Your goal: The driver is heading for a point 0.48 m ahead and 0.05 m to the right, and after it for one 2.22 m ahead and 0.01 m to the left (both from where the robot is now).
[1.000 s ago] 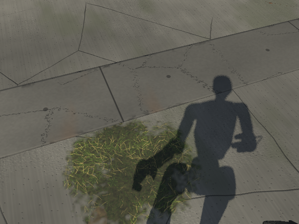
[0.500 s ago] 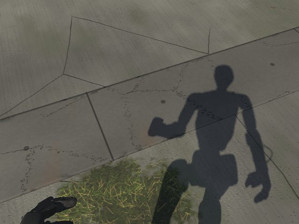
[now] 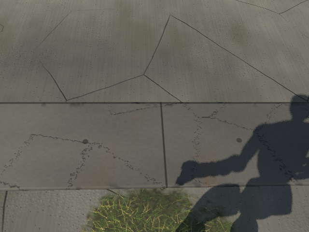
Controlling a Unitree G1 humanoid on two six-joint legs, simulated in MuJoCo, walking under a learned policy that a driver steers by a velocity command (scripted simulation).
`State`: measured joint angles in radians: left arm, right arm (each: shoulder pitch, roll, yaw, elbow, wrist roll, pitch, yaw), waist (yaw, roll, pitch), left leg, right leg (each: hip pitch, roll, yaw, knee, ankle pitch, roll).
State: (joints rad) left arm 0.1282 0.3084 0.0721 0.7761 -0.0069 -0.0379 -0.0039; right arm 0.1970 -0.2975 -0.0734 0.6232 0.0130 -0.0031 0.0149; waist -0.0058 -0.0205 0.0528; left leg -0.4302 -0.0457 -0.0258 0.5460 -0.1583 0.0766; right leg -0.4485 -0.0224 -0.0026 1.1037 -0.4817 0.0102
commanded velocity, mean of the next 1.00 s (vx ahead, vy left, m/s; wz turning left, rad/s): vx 0.36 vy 0.00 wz -0.08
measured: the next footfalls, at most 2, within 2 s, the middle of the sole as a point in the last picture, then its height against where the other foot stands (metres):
right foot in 0.34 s outside the picture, level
left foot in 0.78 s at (141, 218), level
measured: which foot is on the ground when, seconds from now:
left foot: down 0.00-0.34, up 0.36-0.76, down 0.78-1.00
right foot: up 0.00-0.32, down 0.34-0.78, up 0.80-1.00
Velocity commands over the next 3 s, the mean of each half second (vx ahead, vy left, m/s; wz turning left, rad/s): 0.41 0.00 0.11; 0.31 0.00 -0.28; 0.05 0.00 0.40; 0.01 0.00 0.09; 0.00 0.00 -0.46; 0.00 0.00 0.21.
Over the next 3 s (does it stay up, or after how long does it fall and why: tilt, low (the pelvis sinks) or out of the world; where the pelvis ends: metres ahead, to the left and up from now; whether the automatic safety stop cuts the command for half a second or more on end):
stays up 0.41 -0.05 0.00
